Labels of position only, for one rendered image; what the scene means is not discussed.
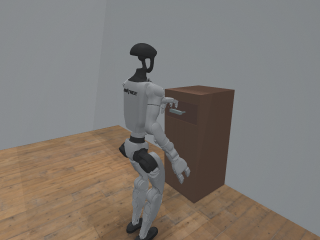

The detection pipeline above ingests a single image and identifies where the robot right upper arm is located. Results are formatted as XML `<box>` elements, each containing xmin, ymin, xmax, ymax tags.
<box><xmin>144</xmin><ymin>82</ymin><xmax>165</xmax><ymax>135</ymax></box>

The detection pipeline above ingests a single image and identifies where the right robot forearm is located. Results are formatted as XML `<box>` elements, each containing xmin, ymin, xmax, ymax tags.
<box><xmin>151</xmin><ymin>122</ymin><xmax>179</xmax><ymax>162</ymax></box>

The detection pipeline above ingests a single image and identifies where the robot right shin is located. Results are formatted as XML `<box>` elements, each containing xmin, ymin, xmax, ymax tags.
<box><xmin>139</xmin><ymin>193</ymin><xmax>163</xmax><ymax>239</ymax></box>

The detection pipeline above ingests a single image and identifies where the drawer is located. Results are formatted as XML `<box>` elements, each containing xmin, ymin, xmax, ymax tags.
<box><xmin>166</xmin><ymin>100</ymin><xmax>198</xmax><ymax>125</ymax></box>

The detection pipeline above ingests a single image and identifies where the left robot thigh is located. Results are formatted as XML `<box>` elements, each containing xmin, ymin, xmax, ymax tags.
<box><xmin>119</xmin><ymin>142</ymin><xmax>149</xmax><ymax>191</ymax></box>

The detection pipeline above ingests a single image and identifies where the robot right hand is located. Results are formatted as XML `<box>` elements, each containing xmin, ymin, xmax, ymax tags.
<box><xmin>171</xmin><ymin>157</ymin><xmax>191</xmax><ymax>184</ymax></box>

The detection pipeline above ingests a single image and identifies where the left robot forearm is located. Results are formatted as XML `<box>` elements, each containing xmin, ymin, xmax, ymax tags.
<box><xmin>161</xmin><ymin>97</ymin><xmax>166</xmax><ymax>105</ymax></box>

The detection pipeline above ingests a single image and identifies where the handle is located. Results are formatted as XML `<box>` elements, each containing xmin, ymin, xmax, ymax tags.
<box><xmin>169</xmin><ymin>108</ymin><xmax>185</xmax><ymax>115</ymax></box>

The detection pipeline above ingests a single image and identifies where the cabinet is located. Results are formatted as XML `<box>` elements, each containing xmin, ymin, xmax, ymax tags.
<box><xmin>164</xmin><ymin>85</ymin><xmax>235</xmax><ymax>203</ymax></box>

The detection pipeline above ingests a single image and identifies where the robot left hand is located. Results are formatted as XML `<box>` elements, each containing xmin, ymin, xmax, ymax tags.
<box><xmin>161</xmin><ymin>97</ymin><xmax>179</xmax><ymax>114</ymax></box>

